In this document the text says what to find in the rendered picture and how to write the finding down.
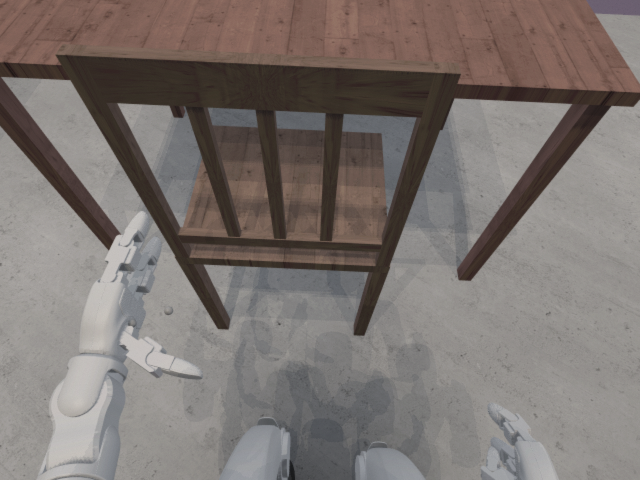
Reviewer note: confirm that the table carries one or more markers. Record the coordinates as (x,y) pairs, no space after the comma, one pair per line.
(548,51)

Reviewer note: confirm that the right robot thigh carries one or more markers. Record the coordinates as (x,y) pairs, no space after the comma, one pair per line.
(385,464)

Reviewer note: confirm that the robot right hand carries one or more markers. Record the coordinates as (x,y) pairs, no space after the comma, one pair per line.
(529,460)

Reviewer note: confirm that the left robot thigh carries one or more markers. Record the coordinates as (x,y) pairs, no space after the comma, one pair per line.
(263,453)

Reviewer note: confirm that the chair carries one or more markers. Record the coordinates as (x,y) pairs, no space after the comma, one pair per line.
(264,196)

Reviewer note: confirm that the robot left forearm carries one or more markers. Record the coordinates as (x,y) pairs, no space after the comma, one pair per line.
(85,409)

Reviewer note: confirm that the robot thigh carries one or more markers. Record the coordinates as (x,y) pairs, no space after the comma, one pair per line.
(385,464)
(263,453)

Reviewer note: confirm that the robot left hand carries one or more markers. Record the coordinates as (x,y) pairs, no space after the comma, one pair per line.
(116,298)

